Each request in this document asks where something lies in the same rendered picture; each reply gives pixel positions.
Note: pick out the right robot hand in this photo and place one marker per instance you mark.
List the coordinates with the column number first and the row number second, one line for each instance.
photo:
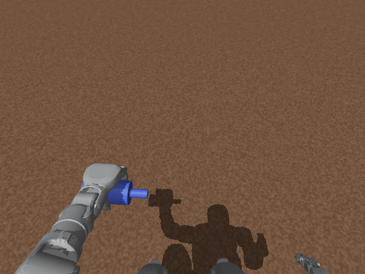
column 310, row 265

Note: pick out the left robot hand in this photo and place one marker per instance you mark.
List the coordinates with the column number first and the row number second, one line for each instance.
column 105, row 175

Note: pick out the bottle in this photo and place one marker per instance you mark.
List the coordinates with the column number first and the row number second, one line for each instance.
column 123, row 192

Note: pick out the left robot arm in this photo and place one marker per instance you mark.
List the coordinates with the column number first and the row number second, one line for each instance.
column 59, row 250

